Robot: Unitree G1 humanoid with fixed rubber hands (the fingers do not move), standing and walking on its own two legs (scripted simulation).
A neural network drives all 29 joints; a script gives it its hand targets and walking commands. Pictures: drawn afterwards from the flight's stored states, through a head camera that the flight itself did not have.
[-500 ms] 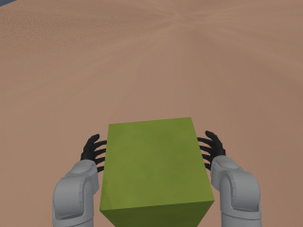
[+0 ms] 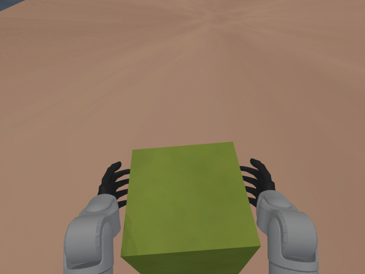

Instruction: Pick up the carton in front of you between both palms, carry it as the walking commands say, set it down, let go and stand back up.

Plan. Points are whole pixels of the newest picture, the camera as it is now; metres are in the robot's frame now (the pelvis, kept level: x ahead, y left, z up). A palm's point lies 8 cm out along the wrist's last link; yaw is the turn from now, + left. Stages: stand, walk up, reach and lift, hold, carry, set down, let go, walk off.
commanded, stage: carry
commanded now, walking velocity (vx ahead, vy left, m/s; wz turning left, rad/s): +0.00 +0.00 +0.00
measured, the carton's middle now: (188, 215) +0.25 +0.00 +0.01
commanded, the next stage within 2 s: hold in 1.58 s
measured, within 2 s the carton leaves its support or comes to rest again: neither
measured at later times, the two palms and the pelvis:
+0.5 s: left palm (114, 223) +0.21 +0.14 +0.06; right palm (266, 220) +0.22 -0.16 +0.06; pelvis -0.05 -0.01 +0.00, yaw +0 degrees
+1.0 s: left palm (121, 221) +0.23 +0.13 +0.04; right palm (266, 220) +0.23 -0.16 +0.04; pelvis -0.06 -0.02 +0.00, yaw +0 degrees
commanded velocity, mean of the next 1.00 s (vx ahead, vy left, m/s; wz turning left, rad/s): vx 0.00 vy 0.00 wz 0.00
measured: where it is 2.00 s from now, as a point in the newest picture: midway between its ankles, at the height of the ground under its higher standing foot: outside the picture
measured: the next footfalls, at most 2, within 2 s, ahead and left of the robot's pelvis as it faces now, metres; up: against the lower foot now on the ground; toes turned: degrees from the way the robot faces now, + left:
none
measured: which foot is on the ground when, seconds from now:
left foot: down 0.00-1.00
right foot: down 0.00-1.00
